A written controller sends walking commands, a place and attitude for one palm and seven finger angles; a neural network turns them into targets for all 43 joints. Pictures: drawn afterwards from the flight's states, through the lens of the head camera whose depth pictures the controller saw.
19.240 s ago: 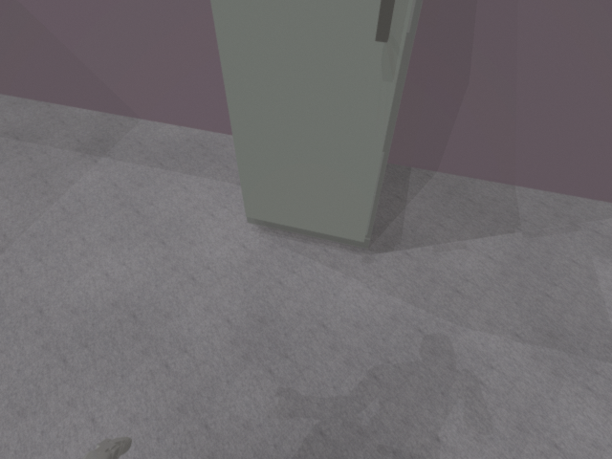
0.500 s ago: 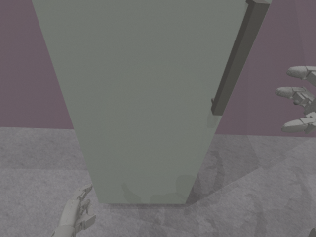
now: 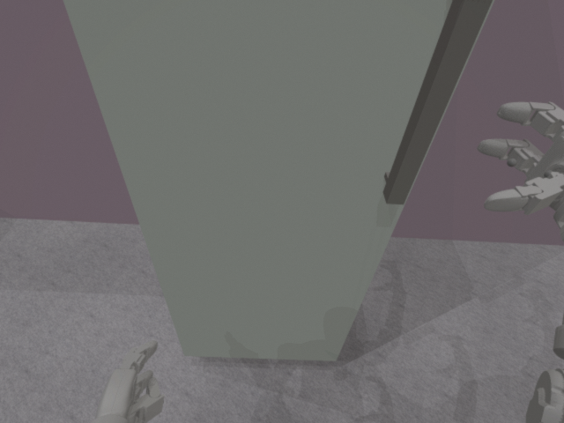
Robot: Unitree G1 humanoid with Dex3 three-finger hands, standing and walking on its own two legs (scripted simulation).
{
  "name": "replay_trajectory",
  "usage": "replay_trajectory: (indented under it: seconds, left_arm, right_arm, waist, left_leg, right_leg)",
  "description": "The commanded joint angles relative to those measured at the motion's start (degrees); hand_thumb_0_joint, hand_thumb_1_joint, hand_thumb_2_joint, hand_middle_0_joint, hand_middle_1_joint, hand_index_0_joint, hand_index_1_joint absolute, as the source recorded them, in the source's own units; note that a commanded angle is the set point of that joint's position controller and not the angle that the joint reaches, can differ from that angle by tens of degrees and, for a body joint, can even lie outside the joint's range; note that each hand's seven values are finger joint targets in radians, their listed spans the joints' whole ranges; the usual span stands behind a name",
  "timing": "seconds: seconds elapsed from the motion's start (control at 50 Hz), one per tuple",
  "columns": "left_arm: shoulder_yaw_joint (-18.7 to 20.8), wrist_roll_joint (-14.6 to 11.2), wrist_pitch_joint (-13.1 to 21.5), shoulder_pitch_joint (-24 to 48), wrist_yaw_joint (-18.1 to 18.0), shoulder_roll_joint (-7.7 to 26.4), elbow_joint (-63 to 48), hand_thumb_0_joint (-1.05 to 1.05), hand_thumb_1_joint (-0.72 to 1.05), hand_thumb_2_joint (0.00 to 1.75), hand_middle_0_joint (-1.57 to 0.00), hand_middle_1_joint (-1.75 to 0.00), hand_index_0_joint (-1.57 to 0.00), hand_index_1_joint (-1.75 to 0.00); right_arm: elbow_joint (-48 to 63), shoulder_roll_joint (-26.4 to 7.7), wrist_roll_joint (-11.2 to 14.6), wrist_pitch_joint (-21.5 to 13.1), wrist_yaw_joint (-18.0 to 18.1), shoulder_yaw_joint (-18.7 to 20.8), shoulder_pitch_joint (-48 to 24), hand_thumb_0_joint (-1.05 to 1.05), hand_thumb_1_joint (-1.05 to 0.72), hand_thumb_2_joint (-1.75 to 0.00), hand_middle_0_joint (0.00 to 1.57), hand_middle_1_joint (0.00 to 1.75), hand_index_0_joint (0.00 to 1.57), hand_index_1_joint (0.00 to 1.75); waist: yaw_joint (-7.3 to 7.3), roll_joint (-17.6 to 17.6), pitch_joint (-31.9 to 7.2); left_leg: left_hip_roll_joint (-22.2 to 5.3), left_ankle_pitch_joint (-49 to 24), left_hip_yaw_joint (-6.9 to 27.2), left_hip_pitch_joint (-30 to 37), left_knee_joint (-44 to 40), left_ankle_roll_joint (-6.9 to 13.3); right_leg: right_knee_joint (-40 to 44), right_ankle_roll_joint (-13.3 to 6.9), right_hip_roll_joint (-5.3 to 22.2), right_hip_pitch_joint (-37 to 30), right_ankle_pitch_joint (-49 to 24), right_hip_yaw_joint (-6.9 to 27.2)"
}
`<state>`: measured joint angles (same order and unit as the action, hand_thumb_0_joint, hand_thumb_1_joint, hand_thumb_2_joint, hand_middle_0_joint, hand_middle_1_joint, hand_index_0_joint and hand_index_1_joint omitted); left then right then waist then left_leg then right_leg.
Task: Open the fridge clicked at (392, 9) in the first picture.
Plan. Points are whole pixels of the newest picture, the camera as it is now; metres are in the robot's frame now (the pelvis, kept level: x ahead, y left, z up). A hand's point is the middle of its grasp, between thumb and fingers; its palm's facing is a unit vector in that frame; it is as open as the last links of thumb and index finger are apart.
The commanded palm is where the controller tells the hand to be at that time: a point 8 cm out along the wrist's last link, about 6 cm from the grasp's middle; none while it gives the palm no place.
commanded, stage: move the hooked fingers beside the handle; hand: right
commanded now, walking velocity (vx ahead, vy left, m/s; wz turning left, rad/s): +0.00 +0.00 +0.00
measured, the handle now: (419, 111) +0.46 -0.16 +0.26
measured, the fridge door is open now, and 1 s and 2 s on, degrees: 0 0 0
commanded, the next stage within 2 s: feel for the door with the fingertips in 1.22 s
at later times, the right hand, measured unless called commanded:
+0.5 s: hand (485, 141) +0.41 -0.23 +0.25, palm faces +0.03 +1.00 -0.01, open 14.0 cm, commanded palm +0.38 -0.28 +0.25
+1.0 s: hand (477, 140) +0.41 -0.22 +0.25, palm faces +0.03 +1.00 -0.02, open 14.0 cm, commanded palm +0.38 -0.27 +0.25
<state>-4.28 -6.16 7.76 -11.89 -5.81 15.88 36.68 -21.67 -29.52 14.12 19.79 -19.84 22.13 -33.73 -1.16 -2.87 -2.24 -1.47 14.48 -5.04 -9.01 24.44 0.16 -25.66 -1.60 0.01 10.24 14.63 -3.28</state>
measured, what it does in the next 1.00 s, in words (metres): stands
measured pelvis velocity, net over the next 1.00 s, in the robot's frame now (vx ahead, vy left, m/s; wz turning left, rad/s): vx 0.00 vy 0.00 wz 0.02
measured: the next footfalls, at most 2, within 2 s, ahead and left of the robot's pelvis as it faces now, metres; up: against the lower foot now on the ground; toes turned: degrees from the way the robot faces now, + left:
none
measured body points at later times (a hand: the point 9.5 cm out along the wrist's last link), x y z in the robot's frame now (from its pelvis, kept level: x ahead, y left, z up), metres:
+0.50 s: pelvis +0.00 +0.00 +0.00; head -0.01 +0.01 +0.45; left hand +0.14 +0.26 -0.09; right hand +0.40 -0.28 +0.25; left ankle -0.02 +0.12 -0.74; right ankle -0.01 -0.10 -0.74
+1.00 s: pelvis +0.00 +0.00 +0.00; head -0.01 +0.02 +0.45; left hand +0.15 +0.25 -0.09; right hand +0.40 -0.27 +0.25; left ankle -0.02 +0.12 -0.74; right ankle -0.01 -0.10 -0.74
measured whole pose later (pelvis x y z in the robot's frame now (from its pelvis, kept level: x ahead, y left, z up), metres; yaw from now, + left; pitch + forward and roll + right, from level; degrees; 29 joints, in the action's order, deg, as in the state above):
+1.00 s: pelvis +0.00 +0.00 +0.00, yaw +1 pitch +1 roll +0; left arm -3.3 -6.1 5.9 -14.1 -5.5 15.9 37.0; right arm -32.8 -28.6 12.3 16.1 -17.0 19.8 -42.0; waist 0.3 -2.7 -2.8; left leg -0.9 13.7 -4.3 -10.0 23.3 0.3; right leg -24.7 -1.5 0.5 11.0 14.3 -3.9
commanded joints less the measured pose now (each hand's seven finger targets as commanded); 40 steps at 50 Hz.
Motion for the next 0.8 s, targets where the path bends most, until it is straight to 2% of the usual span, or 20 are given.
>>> replay_trajectory:
  seconds: [0.0, 0.06, 0.08, 0.14, 0.18, 0.24, 0.28, 0.3, 0.36, 0.38, 0.46, 0.52, 0.54, 0.6, 0.64, 0.66, 0.72, 0.74, 0.76, 0.78]
  left_arm:
    - [2.88, 0.28, 3.26, 6.28, -0.17, 7.29, -8.65, 0.0, 0.9, 0.9, -0.2, -0.3, -0.2, -0.3]
    - [2.93, 0.25, 2.72, 6.22, 0.13, 7.34, -9.08, 0.0, 0.9, 0.9, -0.2, -0.3, -0.2, -0.3]
    - [2.97, 0.27, 2.84, 6.47, 0.11, 7.13, -9.12, 0.0, 0.9, 0.9, -0.2, -0.3, -0.2, -0.3]
    - [3.3, 0.48, 2.57, 5.23, 0.1, 7.5, -8.55, 0.0, 0.9, 0.9, -0.2, -0.3, -0.2, -0.3]
    - [3.16, 0.27, 2.3, 5.1, -0.08, 7.49, -8.31, 0.0, 0.9, 0.9, -0.2, -0.3, -0.2, -0.3]
    - [3.64, 0.53, 2.05, 3.85, -0.03, 7.93, -8.21, 0.0, 0.9, 0.9, -0.2, -0.3, -0.2, -0.3]
    - [3.45, 0.34, 2.06, 3.99, -0.18, 7.58, -8.12, 0.0, 0.9, 0.9, -0.2, -0.3, -0.2, -0.3]
    - [3.46, 0.24, 2.14, 3.48, -0.24, 7.52, -7.83, 0.0, 0.9, 0.9, -0.2, -0.3, -0.2, -0.3]
    - [3.72, 0.43, 2.32, 2.84, -0.3, 7.84, -7.71, 0.0, 0.9, 0.9, -0.2, -0.3, -0.2, -0.3]
    - [3.62, 0.38, 2.47, 2.81, -0.32, 7.61, -7.42, 0.0, 0.9, 0.9, -0.2, -0.3, -0.2, -0.3]
    - [3.85, 0.52, 1.97, 1.96, 0.16, 8.12, -7.36, 0.0, 0.9, 0.9, -0.2, -0.3, -0.2, -0.3]
    - [4.07, 0.51, 1.85, 2.35, 0.55, 7.99, -8.18, 0.0, 0.9, 0.9, -0.2, -0.3, -0.2, -0.3]
    - [4.24, 0.56, 1.49, 2.24, 0.74, 8.17, -8.42, 0.0, 0.9, 0.9, -0.2, -0.3, -0.2, -0.3]
    - [4.01, 0.22, 1.25, 2.68, 0.46, 7.81, -8.56, 0.0, 0.9, 0.9, -0.2, -0.3, -0.2, -0.3]
    - [4.13, 0.42, 1.32, 2.71, 0.4, 7.94, -8.88, 0.0, 0.9, 0.9, -0.2, -0.3, -0.2, -0.3]
    - [3.94, 0.24, 1.31, 3.19, 0.24, 7.83, -8.86, 0.0, 0.9, 0.9, -0.2, -0.3, -0.2, -0.3]
    - [3.8, 0.26, 1.5, 2.52, -0.11, 7.77, -8.02, 0.0, 0.9, 0.9, -0.2, -0.3, -0.2, -0.3]
    - [3.91, 0.27, 1.28, 2.17, -0.13, 8.01, -7.66, 0.0, 0.9, 0.9, -0.2, -0.3, -0.2, -0.3]
    - [3.82, 0.19, 1.36, 2.52, -0.18, 7.93, -7.87, 0.0, 0.9, 0.9, -0.2, -0.3, -0.2, -0.3]
    - [3.64, 0.13, 1.48, 2.69, -0.23, 7.62, -7.99, 0.0, 0.9, 0.9, -0.2, -0.3, -0.2, -0.3]
  right_arm:
    - [8.73, -16.58, 0.59, -4.49, 0.84, 4.14, -26.36, 0.0, 0.5, -0.3, 0.3, 1.2, 0.3, 1.2]
    - [9.0, -17.08, -0.07, -4.58, 1.23, 4.16, -26.51, 0.0, 0.5, -0.3, 0.3, 1.2, 0.3, 1.2]
    - [10.6, -14.65, -0.09, -4.83, 1.24, 1.54, -29.53, 0.0, 0.5, -0.3, 0.3, 1.2, 0.3, 1.2]
    - [6.92, -16.83, 0.05, -4.87, 1.85, 4.11, -26.47, 0.0, 0.5, -0.3, 0.3, 1.2, 0.3, 1.2]
    - [5.58, -15.44, -0.12, -4.83, 1.78, 2.31, -29.73, 0.0, 0.5, -0.3, 0.3, 1.2, 0.3, 1.2]
    - [4.89, -19.0, -0.88, -5.93, 2.23, 4.63, -29.96, 0.0, 0.5, -0.3, 0.3, 1.2, 0.3, 1.2]
    - [5.49, -16.47, -1.14, -6.77, 1.99, 1.69, -34.36, 0.0, 0.5, -0.3, 0.3, 1.2, 0.3, 1.2]
    - [3.82, -15.14, -1.0, -7.03, 1.83, 0.57, -35.25, 0.0, 0.5, -0.3, 0.3, 1.2, 0.3, 1.2]
    - [4.24, -16.36, -1.04, -8.23, 1.76, 1.42, -36.49, 0.0, 0.5, -0.3, 0.3, 1.2, 0.3, 1.2]
    - [3.84, -13.7, -0.95, -8.28, 1.72, -0.91, -38.07, 0.0, 0.5, -0.3, 0.3, 1.2, 0.3, 1.2]
    - [-0.26, -16.73, -0.95, -7.77, 2.43, 3.06, -32.24, 0.0, 0.5, -0.3, 0.3, 1.2, 0.3, 1.2]
    - [1.73, -16.46, -1.15, -7.71, 2.59, 3.21, -30.92, 0.0, 0.5, -0.3, 0.3, 1.2, 0.3, 1.2]
    - [1.8, -18.72, -1.1, -7.82, 2.78, 5.28, -27.87, 0.0, 0.5, -0.3, 0.3, 1.2, 0.3, 1.2]
    - [2.73, -15.58, -1.03, -7.59, 2.53, 2.18, -32.0, 0.0, 0.5, -0.3, 0.3, 1.2, 0.3, 1.2]
    - [5.4, -17.38, -0.86, -8.04, 2.74, 3.58, -31.38, 0.0, 0.5, -0.3, 0.3, 1.2, 0.3, 1.2]
    - [5.65, -17.06, -1.05, -7.89, 2.65, 3.22, -32.62, 0.0, 0.5, -0.3, 0.3, 1.2, 0.3, 1.2]
    - [2.93, -15.86, -1.03, -7.39, 2.74, 2.17, -33.96, 0.0, 0.5, -0.3, 0.3, 1.2, 0.3, 1.2]
    - [2.27, -16.39, -1.03, -7.42, 2.74, 2.09, -33.58, 0.0, 0.5, -0.3, 0.3, 1.2, 0.3, 1.2]
    - [3.26, -16.25, -1.32, -7.54, 2.78, 1.78, -35.37, 0.0, 0.5, -0.3, 0.3, 1.2, 0.3, 1.2]
    - [3.31, -14.1, -1.37, -7.43, 2.78, -0.4, -36.82, 0.0, 0.5, -0.3, 0.3, 1.2, 0.3, 1.2]
  waist:
    - [0.45, 0.83, -14.16]
    - [0.06, -0.19, -14.5]
    - [0.74, -2.16, -14.46]
    - [0.27, 1.43, -14.32]
    - [1.26, 0.94, -13.4]
    - [0.71, 1.04, -15.1]
    - [2.0, -1.67, -15.01]
    - [2.47, -0.84, -14.47]
    - [2.18, -2.01, -16.65]
    - [2.74, -3.3, -16.05]
    - [1.02, 0.49, -15.8]
    - [0.63, 0.04, -16.22]
    - [-0.11, 1.26, -16.35]
    - [1.5, 0.8, -14.66]
    - [0.89, 0.83, -16.24]
    - [1.27, -1.08, -15.94]
    - [1.93, -1.21, -14.6]
    - [2.0, 0.36, -14.08]
    - [2.12, -1.51, -14.81]
    - [2.53, -2.18, -14.28]
  left_leg:
    - [0.03, -17.19, 1.92, 0.11, -2.05, 1.73]
    - [-0.05, -18.03, 2.09, 0.73, -1.93, 1.82]
    - [-0.12, -17.87, 2.2, -0.08, -1.99, 1.87]
    - [0.07, -17.73, 2.18, 0.38, -2.32, 1.83]
    - [0.05, -16.86, 2.37, -0.62, -2.53, 1.6]
    - [-0.03, -17.54, 2.51, 0.77, -2.46, 1.76]
    - [0.02, -17.76, 2.73, -0.24, -2.51, 1.74]
    - [0.19, -16.92, 2.52, -1.07, -2.6, 1.75]
    - [0.26, -18.02, 2.71, -0.22, -2.49, 1.88]
    - [0.28, -18.29, 2.66, -1.2, -2.47, 1.96]
    - [0.28, -19.38, 2.49, 0.76, -2.18, 1.92]
    - [0.13, -20.23, 2.55, 1.3, -1.81, 1.92]
    - [0.15, -20.7, 2.63, 2.45, -1.91, 1.89]
    - [0.38, -18.99, 2.61, 0.2, -2.26, 1.62]
    - [0.44, -19.17, 2.83, 1.1, -2.42, 1.68]
    - [0.45, -18.68, 3.06, 0.57, -2.57, 1.65]
    - [0.59, -17.0, 2.81, -0.84, -2.9, 1.7]
    - [0.54, -16.7, 2.89, -0.5, -3.38, 1.64]
    - [0.52, -16.8, 3.01, -0.64, -3.22, 1.68]
    - [0.51, -16.34, 2.84, -1.28, -3.13, 1.71]
  right_leg:
    - [2.49, -0.01, 1.2, -8.23, -16.57, 4.95]
    - [2.57, 0.04, 1.32, -7.93, -17.62, 4.6]
    - [2.5, 0.05, 1.23, -8.94, -17.54, 4.54]
    - [2.3, -0.11, 1.51, -8.11, -17.39, 4.6]
    - [2.6, -0.22, 1.32, -7.49, -15.65, 4.2]
    - [2.38, -0.25, 1.53, -7.58, -16.96, 4.27]
    - [2.31, -0.32, 1.3, -8.42, -16.58, 3.99]
    - [2.28, -0.3, 1.4, -8.53, -16.07, 4.3]
    - [2.0, -0.34, 1.37, -9.68, -17.44, 4.3]
    - [1.86, -0.28, 1.31, -10.16, -17.8, 4.31]
    - [2.32, -0.2, 1.4, -7.68, -18.31, 4.29]
    - [2.35, -0.29, 1.45, -7.6, -19.11, 4.05]
    - [2.25, -0.31, 1.65, -6.98, -19.64, 3.86]
    - [2.64, -0.45, 1.68, -7.4, -17.51, 3.62]
    - [2.32, -0.56, 1.73, -8.42, -18.31, 3.68]
    - [2.5, -0.57, 1.55, -8.57, -17.46, 3.38]
    - [2.63, -0.48, 1.45, -8.39, -15.87, 3.73]
    - [2.55, -0.57, 1.57, -7.88, -15.51, 3.54]
    - [2.7, -0.56, 1.44, -8.46, -15.47, 3.48]
    - [2.68, -0.53, 1.3, -8.42, -15.12, 3.73]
